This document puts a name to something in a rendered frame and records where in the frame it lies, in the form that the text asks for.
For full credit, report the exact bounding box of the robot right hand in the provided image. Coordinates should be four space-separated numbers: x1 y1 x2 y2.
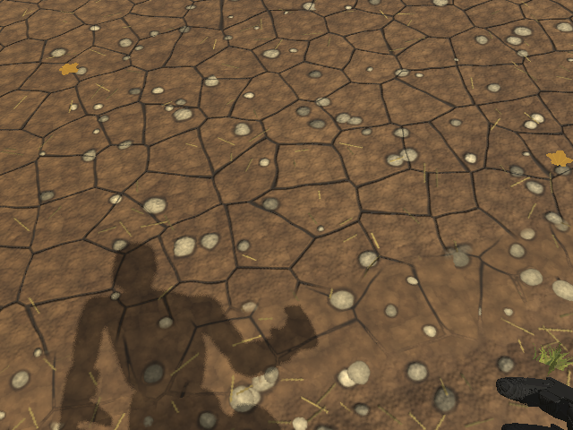
496 377 573 430

